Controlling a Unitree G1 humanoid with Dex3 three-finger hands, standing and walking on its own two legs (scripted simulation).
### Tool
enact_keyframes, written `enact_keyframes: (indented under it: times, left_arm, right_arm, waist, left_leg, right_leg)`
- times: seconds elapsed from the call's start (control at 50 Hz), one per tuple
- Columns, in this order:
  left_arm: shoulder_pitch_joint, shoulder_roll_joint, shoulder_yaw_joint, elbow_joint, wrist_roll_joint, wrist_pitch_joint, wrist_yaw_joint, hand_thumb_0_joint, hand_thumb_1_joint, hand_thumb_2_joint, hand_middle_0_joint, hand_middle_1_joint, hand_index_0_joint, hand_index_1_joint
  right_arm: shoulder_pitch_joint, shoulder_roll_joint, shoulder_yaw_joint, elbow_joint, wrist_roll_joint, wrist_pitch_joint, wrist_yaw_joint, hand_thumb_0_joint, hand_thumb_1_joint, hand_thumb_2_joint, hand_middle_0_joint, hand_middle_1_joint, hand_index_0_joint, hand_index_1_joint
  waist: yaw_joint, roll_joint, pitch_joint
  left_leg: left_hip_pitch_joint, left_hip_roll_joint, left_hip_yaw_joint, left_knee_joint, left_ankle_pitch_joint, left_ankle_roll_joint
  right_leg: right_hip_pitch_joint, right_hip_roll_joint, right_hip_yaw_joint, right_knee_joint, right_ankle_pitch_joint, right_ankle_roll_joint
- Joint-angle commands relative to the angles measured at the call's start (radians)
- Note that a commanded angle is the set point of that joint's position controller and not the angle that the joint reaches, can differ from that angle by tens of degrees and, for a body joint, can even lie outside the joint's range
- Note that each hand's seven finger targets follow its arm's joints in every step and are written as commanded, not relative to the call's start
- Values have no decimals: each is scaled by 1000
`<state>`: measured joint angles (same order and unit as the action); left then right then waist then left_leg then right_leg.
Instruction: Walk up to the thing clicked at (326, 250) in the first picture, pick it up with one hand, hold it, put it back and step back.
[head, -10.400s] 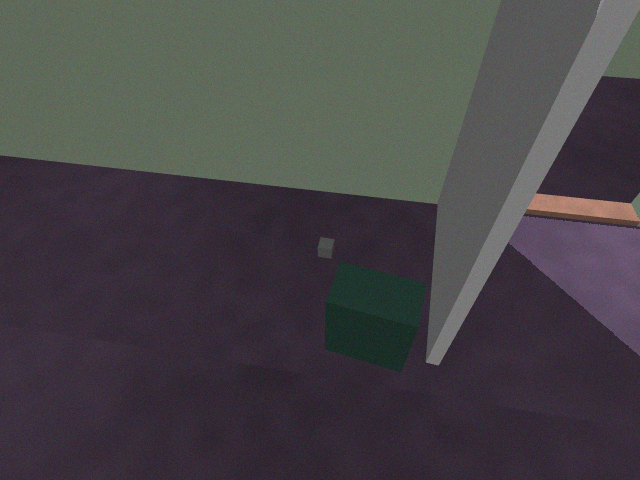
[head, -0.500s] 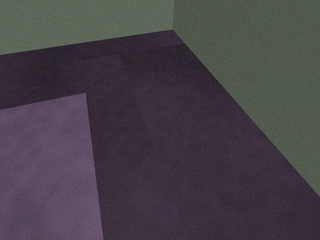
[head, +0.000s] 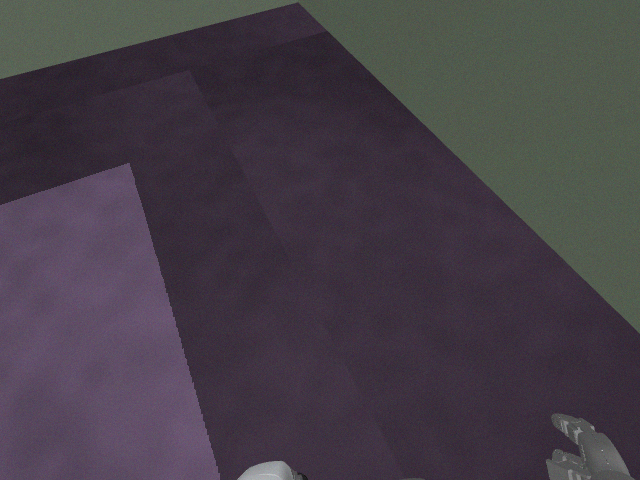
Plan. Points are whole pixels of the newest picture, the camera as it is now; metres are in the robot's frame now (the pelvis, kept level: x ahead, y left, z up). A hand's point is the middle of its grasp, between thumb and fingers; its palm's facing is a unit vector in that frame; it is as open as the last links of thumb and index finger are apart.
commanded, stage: walk up
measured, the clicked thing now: out of the picture -0.11 -0.93 -0.73
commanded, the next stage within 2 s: none
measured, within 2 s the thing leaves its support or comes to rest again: neither
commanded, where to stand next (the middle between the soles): +0.05 -0.02 m, yaw -67 degrees
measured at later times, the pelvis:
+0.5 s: pelvis +0.01 +0.00 -0.01, yaw -25 degrees
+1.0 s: pelvis +0.01 +0.05 +0.00, yaw -47 degrees
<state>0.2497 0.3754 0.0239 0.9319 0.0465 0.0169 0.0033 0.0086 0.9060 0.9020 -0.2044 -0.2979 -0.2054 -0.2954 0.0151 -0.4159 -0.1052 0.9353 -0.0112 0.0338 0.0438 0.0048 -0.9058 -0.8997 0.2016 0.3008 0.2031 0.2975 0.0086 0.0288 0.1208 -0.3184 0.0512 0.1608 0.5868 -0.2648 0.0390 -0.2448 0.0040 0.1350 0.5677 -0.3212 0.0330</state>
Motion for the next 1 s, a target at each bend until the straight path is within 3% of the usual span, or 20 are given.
enact_keyframes:
  times: [0.0, 0.04, 0.12, 0.24, 0.26, 0.28, 0.3, 0.32, 0.4, 0.52, 0.56, 0.6, 0.62, 0.64, 0.68, 0.74, 0.76, 0.84, 0.92, 0.98]
  left_arm:
    - [10, 196, 66, -166, -8, -17, 32, 0, 900, 900, -200, -300, -200, -300]
    - [62, 212, 66, -171, -14, -5, 24, 0, 900, 900, -200, -300, -200, -300]
    - [138, 221, 83, -175, -31, 0, -12, 0, 900, 900, -200, -300, -200, -300]
    - [266, 258, 124, -186, -12, -15, -4, 0, 900, 900, -200, -300, -200, -300]
    - [319, 292, 140, -176, -7, -22, 4, 0, 900, 900, -200, -300, -200, -300]
    - [325, 365, 156, -200, 6, -34, 18, 0, 900, 900, -200, -300, -200, -300]
    - [251, 425, 160, -264, 12, -47, 30, 0, 900, 900, -200, -300, -200, -300]
    - [220, 429, 153, -283, 10, -48, 37, 0, 900, 900, -200, -300, -200, -300]
    - [60, 347, 131, -316, -19, -56, 53, 0, 900, 900, -200, -300, -200, -300]
    - [131, 289, 109, -333, -6, -46, 32, 0, 900, 900, -200, -300, -200, -300]
    - [77, 304, 107, -353, -8, -29, 23, 0, 900, 900, -200, -300, -200, -300]
    - [2, 286, 99, -375, -24, -12, 19, 0, 900, 900, -200, -300, -200, -300]
    - [14, 226, 85, -388, -33, -6, 21, 0, 900, 900, -200, -300, -200, -300]
    - [30, 153, 64, -391, -34, -5, 21, 0, 900, 900, -200, -300, -200, -300]
    - [86, 274, 79, -352, -9, 3, 32, 0, 900, 900, -200, -300, -200, -300]
    - [60, 286, 113, -284, -23, 10, -6, 0, 900, 900, -200, -300, -200, -300]
    - [50, 278, 115, -290, -30, 12, -18, 0, 900, 900, -200, -300, -200, -300]
    - [19, 233, 100, -306, -36, 8, -49, 0, 900, 900, -200, -300, -200, -300]
    - [-60, 228, 97, -314, -33, -8, -51, 0, 900, 900, -200, -300, -200, -300]
    - [14, 218, 101, -250, -33, -26, -39, 0, 900, 900, -200, -300, -200, -300]
  right_arm:
    - [14, -240, -83, -159, -12, -14, 1, 0, -900, -900, 200, 300, 200, 300]
    - [-11, -212, -83, -200, -23, -10, 2, 0, -900, -900, 200, 300, 200, 300]
    - [-32, -200, -75, -251, -20, -17, 2, 0, -900, -900, 200, 300, 200, 300]
    - [-57, -191, -66, -328, -15, 8, 23, 0, -900, -900, 200, 300, 200, 300]
    - [-74, -171, -58, -341, -9, 14, 26, 0, -900, -900, 200, 300, 200, 300]
    - [-81, -125, -41, -361, -2, 20, 30, 0, -900, -900, 200, 300, 200, 300]
    - [-88, -101, -25, -380, -1, 26, 27, 0, -900, -900, 200, 300, 200, 300]
    - [-114, -146, -36, -386, 3, 23, 21, 0, -900, -900, 200, 300, 200, 300]
    - [107, -172, -35, -272, 26, 14, 1, 0, -900, -900, 200, 300, 200, 300]
    - [79, -149, -26, -314, 13, 2, -22, 0, -900, -900, 200, 300, 200, 300]
    - [125, -148, -26, -301, 14, -11, -34, 0, -900, -900, 200, 300, 200, 300]
    - [249, -134, -30, -256, 7, -27, -44, 0, -900, -900, 200, 300, 200, 300]
    - [290, -174, -42, -252, -9, -37, -52, 0, -900, -900, 200, 300, 200, 300]
    - [269, -279, -63, -260, -23, -47, -61, 0, -900, -900, 200, 300, 200, 300]
    - [148, -365, -85, -292, -2, -53, -54, 0, -900, -900, 200, 300, 200, 300]
    - [141, -238, -48, -280, -8, -69, -65, 0, -900, -900, 200, 300, 200, 300]
    - [179, -245, -44, -266, -4, -76, -65, 0, -900, -900, 200, 300, 200, 300]
    - [269, -268, -44, -246, -5, -87, -56, 0, -900, -900, 200, 300, 200, 300]
    - [305, -307, -53, -265, -21, -86, -40, 0, -900, -900, 200, 300, 200, 300]
    - [274, -291, -46, -276, -17, -70, -33, 0, -900, -900, 200, 300, 200, 300]
  waist:
    - [-83, 159, -284]
    - [-59, 118, -212]
    - [-16, 115, -125]
    - [34, 61, -166]
    - [75, -24, -155]
    - [97, -251, -74]
    - [71, -303, -6]
    - [69, -244, -17]
    - [-47, -247, -167]
    - [24, -189, -186]
    - [5, -219, -169]
    - [-65, -202, -184]
    - [-78, -72, -191]
    - [-55, 205, -157]
    - [-25, 202, -134]
    - [2, 113, -48]
    - [-8, 145, -56]
    - [-45, 187, -134]
    - [-79, 193, -139]
    - [-44, 193, -156]
  left_leg:
    - [366, 442, -354, -258, 180, 199]
    - [286, 455, -297, -283, 128, 240]
    - [206, 325, -101, -243, 39, 150]
    - [15, 289, 39, 44, -7, 100]
    - [-86, 221, 65, 201, -75, 56]
    - [-251, 70, 81, 411, -330, -9]
    - [-404, -38, -58, 543, -450, -64]
    - [-363, -17, -186, 605, -438, -76]
    - [-298, 27, -246, 543, -226, -71]
    - [-155, -60, -176, 338, -226, -36]
    - [-39, -76, -170, 211, -195, -24]
    - [127, -92, -153, -25, -27, -10]
    - [187, 18, -305, -160, -43, 13]
    - [247, 288, -630, -253, 30, 40]
    - [94, 497, -766, -294, 12, 215]
    - [52, 247, -409, -230, 104, 84]
    - [75, 226, -360, -216, 124, 70]
    - [288, 211, -279, -187, 105, 90]
    - [244, 286, -231, -153, 198, 174]
    - [127, 258, -139, -34, 286, 138]
  right_leg:
    - [-275, -19, -116, 378, -193, -62]
    - [-312, -63, -125, 500, -228, -53]
    - [-266, -111, -159, 381, -83, -43]
    - [45, -49, -238, 79, 8, -40]
    - [119, -58, -123, 2, 18, -88]
    - [90, -209, 242, -195, 32, -171]
    - [32, -323, 562, -299, 27, -271]
    - [-41, -376, 682, -341, 65, -358]
    - [88, -182, 275, -111, 302, -217]
    - [-10, -130, 271, -34, 427, -247]
    - [-114, -114, 281, 5, 439, -238]
    - [-197, -74, 235, 112, 443, -182]
    - [-266, -14, 178, 236, 276, -117]
    - [-442, 173, 54, 414, -159, -55]
    - [-402, 52, 54, 628, -236, -27]
    - [-365, 34, 55, 643, -79, -41]
    - [-369, 39, 33, 633, -45, -42]
    - [-404, 28, -18, 468, -33, -23]
    - [-278, -16, -119, 276, -176, -17]
    - [-69, 26, -183, 63, -104, -41]
